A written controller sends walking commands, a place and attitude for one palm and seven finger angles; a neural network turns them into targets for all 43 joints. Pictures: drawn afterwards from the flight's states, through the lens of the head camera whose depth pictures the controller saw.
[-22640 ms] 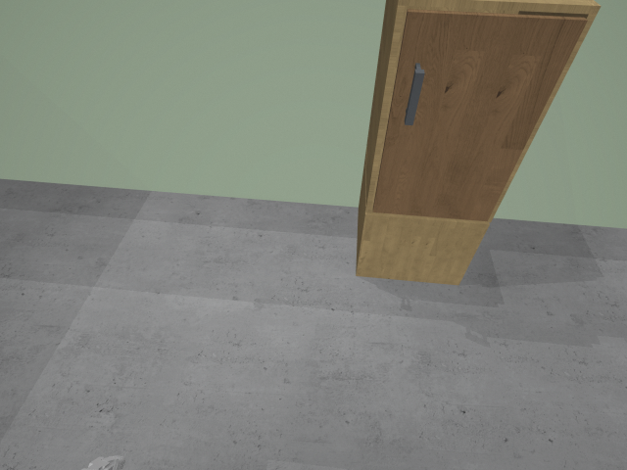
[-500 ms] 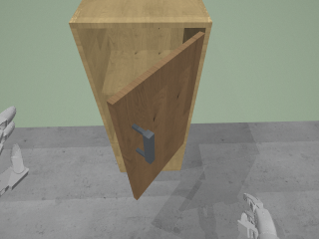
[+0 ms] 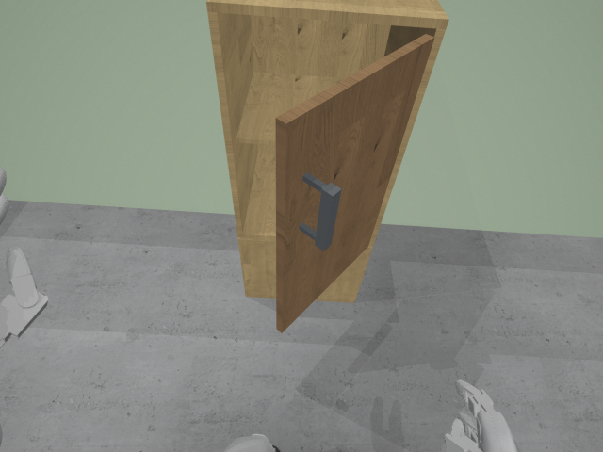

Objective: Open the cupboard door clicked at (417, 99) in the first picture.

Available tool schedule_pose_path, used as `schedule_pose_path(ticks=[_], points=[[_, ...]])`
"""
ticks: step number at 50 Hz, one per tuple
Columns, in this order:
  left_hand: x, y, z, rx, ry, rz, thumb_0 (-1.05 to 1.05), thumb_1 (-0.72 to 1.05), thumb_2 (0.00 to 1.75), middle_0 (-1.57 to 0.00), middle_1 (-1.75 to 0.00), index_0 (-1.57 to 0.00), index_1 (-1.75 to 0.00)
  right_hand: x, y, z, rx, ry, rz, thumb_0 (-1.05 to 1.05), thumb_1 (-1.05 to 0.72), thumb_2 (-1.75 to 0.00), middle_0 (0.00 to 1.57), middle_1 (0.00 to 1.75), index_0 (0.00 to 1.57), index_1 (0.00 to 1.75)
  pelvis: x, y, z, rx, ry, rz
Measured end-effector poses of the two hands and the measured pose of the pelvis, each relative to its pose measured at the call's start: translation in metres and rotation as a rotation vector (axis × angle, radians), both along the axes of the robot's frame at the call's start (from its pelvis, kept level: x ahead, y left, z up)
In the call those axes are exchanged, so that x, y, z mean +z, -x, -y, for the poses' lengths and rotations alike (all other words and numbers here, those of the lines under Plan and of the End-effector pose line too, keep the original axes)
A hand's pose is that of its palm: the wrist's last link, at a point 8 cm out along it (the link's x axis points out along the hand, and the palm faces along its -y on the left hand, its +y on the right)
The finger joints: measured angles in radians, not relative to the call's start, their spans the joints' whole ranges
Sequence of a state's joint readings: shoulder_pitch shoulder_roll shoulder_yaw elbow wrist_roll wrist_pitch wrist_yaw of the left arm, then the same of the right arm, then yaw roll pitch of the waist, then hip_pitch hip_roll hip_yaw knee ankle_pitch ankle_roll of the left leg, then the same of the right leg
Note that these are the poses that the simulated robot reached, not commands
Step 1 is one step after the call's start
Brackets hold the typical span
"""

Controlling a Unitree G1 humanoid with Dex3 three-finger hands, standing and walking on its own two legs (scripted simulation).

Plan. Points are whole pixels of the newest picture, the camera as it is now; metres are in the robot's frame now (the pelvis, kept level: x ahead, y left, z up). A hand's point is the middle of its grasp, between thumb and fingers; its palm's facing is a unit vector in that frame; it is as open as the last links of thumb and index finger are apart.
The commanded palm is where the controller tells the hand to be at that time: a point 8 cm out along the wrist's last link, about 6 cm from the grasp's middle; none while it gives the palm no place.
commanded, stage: step back with the hand held close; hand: left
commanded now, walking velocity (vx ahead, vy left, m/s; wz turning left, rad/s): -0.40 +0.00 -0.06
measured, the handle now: (317, 212) +0.45 +0.02 +0.05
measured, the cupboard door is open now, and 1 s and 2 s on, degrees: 50 50 50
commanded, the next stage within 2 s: stop stepping back and stand still in 0.16 s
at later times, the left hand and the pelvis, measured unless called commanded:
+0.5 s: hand (11, 388) +0.13 +0.24 +0.18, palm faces +0.31 -0.84 -0.45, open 7.4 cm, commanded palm +0.06 +0.28 +0.19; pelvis -0.11 +0.00 +0.01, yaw -6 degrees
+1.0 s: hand out of the picture +0.06 +0.26 +0.18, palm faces +0.41 -0.79 -0.45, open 7.4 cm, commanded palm +0.01 +0.30 +0.19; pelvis -0.15 +0.00 +0.01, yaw -3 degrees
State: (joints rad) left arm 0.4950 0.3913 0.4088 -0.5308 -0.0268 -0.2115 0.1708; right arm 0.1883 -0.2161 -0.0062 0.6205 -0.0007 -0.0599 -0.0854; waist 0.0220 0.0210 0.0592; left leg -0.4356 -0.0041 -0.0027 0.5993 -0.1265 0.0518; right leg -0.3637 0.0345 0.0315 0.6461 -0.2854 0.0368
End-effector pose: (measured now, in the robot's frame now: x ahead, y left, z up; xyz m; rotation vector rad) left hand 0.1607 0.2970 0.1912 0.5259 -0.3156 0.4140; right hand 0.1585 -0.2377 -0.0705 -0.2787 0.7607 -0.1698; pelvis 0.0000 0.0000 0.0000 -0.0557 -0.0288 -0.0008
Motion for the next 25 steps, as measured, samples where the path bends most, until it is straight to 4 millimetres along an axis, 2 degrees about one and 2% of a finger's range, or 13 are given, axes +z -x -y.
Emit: schedule_pose_path(ticks=[5, 9, 12, 16, 19, 22, 25], points=[[0.009, 0.011, -0.009, 0.001, -0.016, 0.003, 0.01, 0.89, 0.90, -0.21, -0.30, -0.21, -0.30, 0.012, 0.021, -0.012, 0.006, -0.038, 0.036, 0.01, -0.91, -0.90, 0.20, 0.30, 0.20, 0.30, 0.009, 0.023, 0.001, -0.010, 0.027, -0.028], [0.012, 0.029, 0.005, -0.051, 0.005, -0.007, 0.01, 0.89, 0.90, -0.21, -0.30, -0.20, -0.30, 0.016, 0.038, -0.014, 0.022, -0.062, 0.051, 0.01, -0.90, -0.90, 0.20, 0.30, 0.20, 0.30, 0.011, 0.041, 0.004, -0.038, 0.023, -0.071], [0.008, 0.042, 0.021, -0.112, -0.021, -0.017, 0.01, 0.89, 0.90, -0.21, -0.30, -0.20, -0.30, 0.007, 0.051, -0.010, 0.025, -0.069, 0.055, 0.01, -0.90, -0.90, 0.20, 0.30, 0.20, 0.30, 0.002, 0.060, 0.008, -0.080, -0.018, -0.090], [0.008, 0.049, 0.030, -0.176, -0.012, -0.033, 0.01, 0.89, 0.90, -0.21, -0.30, -0.21, -0.30, 0.001, 0.083, -0.001, -0.040, -0.053, -0.006, 0.01, -0.90, -0.90, 0.20, 0.30, 0.20, 0.30, 0.007, 0.073, 0.004, -0.102, -0.013, -0.060], [0.007, 0.051, 0.023, -0.183, -0.021, -0.038, 0.01, 0.89, 0.90, -0.21, -0.30, -0.21, -0.30, 0.003, 0.107, 0.007, -0.103, -0.025, -0.001, 0.01, -0.90, -0.90, 0.20, 0.30, 0.20, 0.30, 0.004, 0.078, 0.000, -0.101, -0.016, -0.051], [0.005, 0.054, 0.015, -0.164, -0.011, -0.048, 0.01, 0.89, 0.90, -0.21, -0.30, -0.21, -0.30, 0.009, 0.131, 0.011, -0.133, -0.014, 0.013, 0.01, -0.91, -0.90, 0.20, 0.30, 0.20, 0.30, 0.008, 0.094, -0.001, -0.104, -0.043, -0.028], [0.010, 0.067, 0.017, -0.146, -0.006, -0.062, 0.01, 0.89, 0.90, -0.21, -0.30, -0.21, -0.30, 0.017, 0.154, 0.013, -0.137, -0.019, 0.034, 0.01, -0.91, -0.90, 0.20, 0.30, 0.20, 0.30, 0.014, 0.108, 0.002, -0.102, -0.041, -0.022]])
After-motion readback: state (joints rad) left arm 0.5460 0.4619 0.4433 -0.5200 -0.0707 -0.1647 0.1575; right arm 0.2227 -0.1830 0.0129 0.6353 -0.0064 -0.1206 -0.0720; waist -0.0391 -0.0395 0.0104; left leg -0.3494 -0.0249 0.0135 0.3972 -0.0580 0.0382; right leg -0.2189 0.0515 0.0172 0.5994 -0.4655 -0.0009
